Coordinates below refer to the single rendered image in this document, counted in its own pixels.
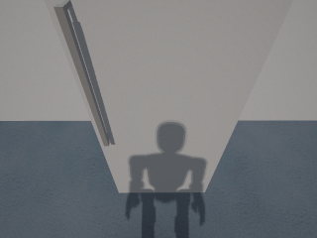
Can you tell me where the fridge door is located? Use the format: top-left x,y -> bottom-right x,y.
45,0 -> 293,193

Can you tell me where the handle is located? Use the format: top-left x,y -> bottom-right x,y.
53,0 -> 110,147

